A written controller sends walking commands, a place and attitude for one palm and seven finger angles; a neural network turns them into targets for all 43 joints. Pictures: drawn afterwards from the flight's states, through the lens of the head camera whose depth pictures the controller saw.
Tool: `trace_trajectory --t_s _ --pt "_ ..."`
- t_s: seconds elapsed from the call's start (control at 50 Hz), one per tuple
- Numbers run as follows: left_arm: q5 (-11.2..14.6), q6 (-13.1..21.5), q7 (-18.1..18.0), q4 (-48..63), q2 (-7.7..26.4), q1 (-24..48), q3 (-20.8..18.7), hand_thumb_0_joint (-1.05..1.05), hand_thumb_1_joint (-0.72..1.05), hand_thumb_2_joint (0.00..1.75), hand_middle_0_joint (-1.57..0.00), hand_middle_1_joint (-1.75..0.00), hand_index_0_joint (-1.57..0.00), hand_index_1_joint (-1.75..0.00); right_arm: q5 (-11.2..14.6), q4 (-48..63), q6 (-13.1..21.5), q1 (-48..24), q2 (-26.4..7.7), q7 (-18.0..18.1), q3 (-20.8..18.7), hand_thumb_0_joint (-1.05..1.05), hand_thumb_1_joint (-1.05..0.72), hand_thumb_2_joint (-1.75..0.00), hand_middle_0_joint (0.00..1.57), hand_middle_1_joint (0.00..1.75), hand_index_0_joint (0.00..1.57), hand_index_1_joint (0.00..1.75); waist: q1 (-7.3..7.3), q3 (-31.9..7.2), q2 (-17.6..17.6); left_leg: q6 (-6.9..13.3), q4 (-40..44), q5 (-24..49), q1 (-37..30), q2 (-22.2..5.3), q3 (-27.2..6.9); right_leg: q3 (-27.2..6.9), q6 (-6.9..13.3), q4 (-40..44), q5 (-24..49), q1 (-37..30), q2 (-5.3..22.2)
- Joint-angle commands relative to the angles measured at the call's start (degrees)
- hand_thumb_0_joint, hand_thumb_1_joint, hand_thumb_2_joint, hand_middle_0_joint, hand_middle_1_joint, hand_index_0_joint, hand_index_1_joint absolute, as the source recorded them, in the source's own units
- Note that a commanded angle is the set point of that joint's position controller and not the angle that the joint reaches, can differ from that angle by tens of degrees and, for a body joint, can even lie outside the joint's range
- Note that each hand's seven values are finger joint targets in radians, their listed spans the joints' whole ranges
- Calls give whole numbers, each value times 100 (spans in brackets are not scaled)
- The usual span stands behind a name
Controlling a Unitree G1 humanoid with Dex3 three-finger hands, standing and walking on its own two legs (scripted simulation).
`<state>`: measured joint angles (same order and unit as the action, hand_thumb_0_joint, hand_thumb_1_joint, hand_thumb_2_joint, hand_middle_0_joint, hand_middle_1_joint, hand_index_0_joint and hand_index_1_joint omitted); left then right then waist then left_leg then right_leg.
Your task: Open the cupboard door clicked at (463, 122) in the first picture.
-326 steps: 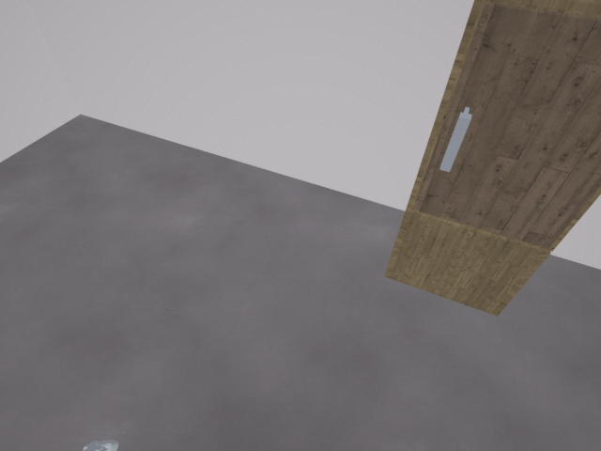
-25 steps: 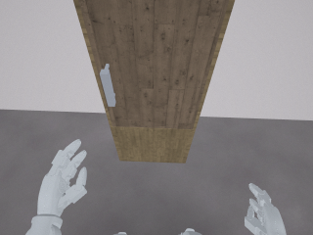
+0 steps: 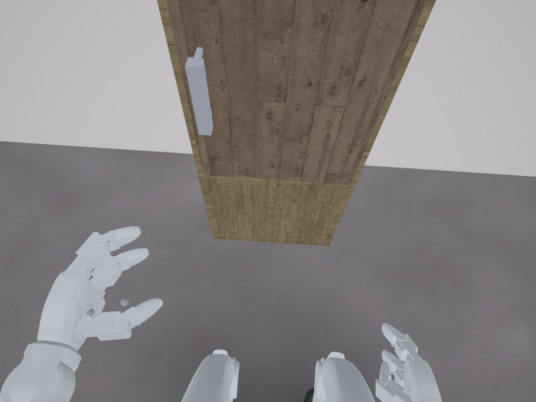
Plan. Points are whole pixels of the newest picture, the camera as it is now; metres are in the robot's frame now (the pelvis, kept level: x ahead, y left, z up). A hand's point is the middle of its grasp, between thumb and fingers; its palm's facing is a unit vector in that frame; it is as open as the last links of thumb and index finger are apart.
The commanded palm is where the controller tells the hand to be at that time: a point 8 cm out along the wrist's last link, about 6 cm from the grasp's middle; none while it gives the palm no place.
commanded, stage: raise the hand with hooked fingers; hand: left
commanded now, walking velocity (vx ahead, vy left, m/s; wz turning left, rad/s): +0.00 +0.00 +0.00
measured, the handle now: (202, 92) +0.64 +0.18 +0.05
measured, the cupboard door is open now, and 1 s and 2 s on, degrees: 0 0 0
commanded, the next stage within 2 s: move the hooked fingers beside the handle in 1.32 s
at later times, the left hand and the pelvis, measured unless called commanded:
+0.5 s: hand (90, 274) +0.27 +0.26 +0.05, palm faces +0.02 -1.00 -0.06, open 13.5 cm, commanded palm +0.25 +0.31 +0.06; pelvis +0.01 +0.01 +0.01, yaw +0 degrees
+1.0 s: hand (87, 241) +0.31 +0.27 +0.06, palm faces -0.01 -1.00 -0.05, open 14.0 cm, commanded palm +0.28 +0.32 +0.07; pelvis +0.02 +0.00 +0.01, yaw +0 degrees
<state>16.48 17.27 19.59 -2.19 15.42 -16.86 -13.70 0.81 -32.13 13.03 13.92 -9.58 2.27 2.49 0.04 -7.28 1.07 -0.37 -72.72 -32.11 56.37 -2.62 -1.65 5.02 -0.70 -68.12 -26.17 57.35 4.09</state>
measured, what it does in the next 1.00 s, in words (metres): stands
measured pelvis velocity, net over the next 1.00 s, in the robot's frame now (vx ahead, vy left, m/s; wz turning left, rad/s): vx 0.02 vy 0.00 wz -0.01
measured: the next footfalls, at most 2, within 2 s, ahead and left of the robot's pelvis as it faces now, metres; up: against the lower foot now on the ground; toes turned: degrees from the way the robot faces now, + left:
none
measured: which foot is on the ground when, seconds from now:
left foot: down 0.00-1.00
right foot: down 0.00-1.00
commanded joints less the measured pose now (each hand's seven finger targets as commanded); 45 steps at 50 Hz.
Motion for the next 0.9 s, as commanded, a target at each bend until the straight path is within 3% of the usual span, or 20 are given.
trace_trajectory --t_s 0.0,0.04,0.08,0.14,0.2,0.24,0.32,0.36,0.4,0.58,0.68,0.8,0.88 --pt "192 598 -127 917 791 234 -666 0 -3 50 -27 -90 -27 -90 49 1010 428 -412 -1155 105 -525 0 -90 -90 20 30 20 30 51 -1321 15 95 1521 639 -522 312 -93 -88 172 1058 -429 -1127 -406" --pt "191 732 -102 808 778 390 -607 0 -8 48 -27 -93 -27 -93 56 991 467 -345 -1220 114 -531 0 -90 -90 20 30 20 30 -25 -1175 -34 100 1537 421 -450 320 -89 -107 162 1094 -614 -1008 -388" --pt "196 810 -24 827 915 556 -659 0 -13 46 -27 -96 -27 -96 58 1001 492 -274 -1285 128 -531 0 -90 -90 20 30 20 30 -15 -1285 136 109 1562 456 -544 330 -81 -100 184 1052 -512 -1002 -389" --pt "241 816 92 670 995 587 -730 0 -20 43 -28 -100 -28 -100 84 982 498 -168 -1363 149 -556 0 -90 -90 20 30 20 30 -34 -1320 114 108 1613 584 -626 326 -97 -76 185 1070 -344 -1065 -390" --pt "249 814 166 853 1150 683 -802 0 -27 40 -28 -105 -28 -105 84 996 488 -112 -1400 144 -559 0 -90 -90 20 30 20 30 22 -1472 474 77 1682 954 -917 304 -112 -26 222 990 19 -1167 -410" --pt "276 773 151 704 1150 645 -869 0 -31 38 -29 -108 -29 -108 82 991 454 -84 -1405 134 -567 0 -90 -90 20 30 20 30 2 -1406 367 71 1705 1041 -956 299 -123 15 207 1013 100 -1158 -430" --pt "274 754 188 677 1252 851 -941 0 -41 34 -29 -114 -29 -114 67 989 392 -56 -1422 111 -548 0 -90 -90 20 30 20 30 -13 -1410 627 40 1709 1284 -1107 290 -138 42 227 985 309 -1164 -445" --pt "318 708 236 477 1350 920 -1067 0 -45 32 -30 -117 -30 -117 54 976 357 -15 -1430 117 -548 0 -90 -90 20 30 20 30 -27 -1385 456 50 1646 1475 -1070 280 -141 40 234 990 465 -1221 -477" --pt "320 678 330 432 1356 1102 -1035 0 -50 30 -30 -120 -30 -120 64 995 332 -29 -1447 103 -533 0 -90 -90 20 30 20 30 -60 -1392 562 42 1632 1475 -1112 280 -113 27 217 1010 486 -1184 -467" --pt "458 543 739 -9 1798 1781 -1404 0 -50 30 -30 -120 -30 -120 68 941 291 44 -1491 142 -479 0 -90 -90 20 30 20 30 -47 -1729 530 42 1533 1915 -1253 253 -104 -14 229 984 873 -1369 -499" --pt "541 470 921 -479 2004 2083 -1606 0 -50 30 -30 -120 -30 -120 74 912 247 49 -1507 145 -463 0 -90 -90 20 30 20 30 -49 -1695 392 63 1488 1870 -1075 261 -53 -57 218 1024 898 -1468 -498" --pt "584 493 1057 -664 2312 2377 -1840 0 -50 30 -30 -120 -30 -120 82 867 216 128 -1532 151 -488 0 -90 -90 20 30 20 30 -20 -1881 552 74 1493 2069 -1195 249 -18 -113 215 1057 1068 -1561 -475" --pt "661 476 1145 -920 2068 2082 -1696 0 -50 30 -30 -120 -30 -120 106 915 196 167 -1535 118 -504 0 -90 -90 20 30 20 30 -35 -1785 337 103 1499 1978 -1071 262 41 -154 199 1135 1058 -1637 -477"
